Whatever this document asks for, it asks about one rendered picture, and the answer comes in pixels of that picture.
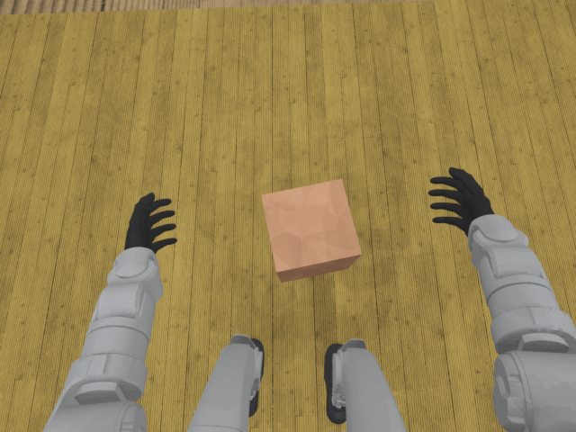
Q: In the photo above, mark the right robot shin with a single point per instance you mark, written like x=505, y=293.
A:
x=355, y=343

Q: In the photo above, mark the robot right hand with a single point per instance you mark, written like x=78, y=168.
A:
x=470, y=195

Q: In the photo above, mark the right robot upper arm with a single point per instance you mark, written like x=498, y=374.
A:
x=535, y=391

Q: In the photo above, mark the left robot forearm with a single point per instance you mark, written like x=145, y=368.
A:
x=112, y=363

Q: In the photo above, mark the left robot upper arm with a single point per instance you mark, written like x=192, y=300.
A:
x=117, y=416

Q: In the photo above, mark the carton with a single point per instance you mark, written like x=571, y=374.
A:
x=311, y=230

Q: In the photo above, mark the robot left hand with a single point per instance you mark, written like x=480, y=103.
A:
x=139, y=233

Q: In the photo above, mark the right robot forearm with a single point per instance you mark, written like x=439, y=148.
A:
x=525, y=314

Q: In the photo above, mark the robot left foot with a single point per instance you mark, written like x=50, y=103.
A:
x=254, y=403

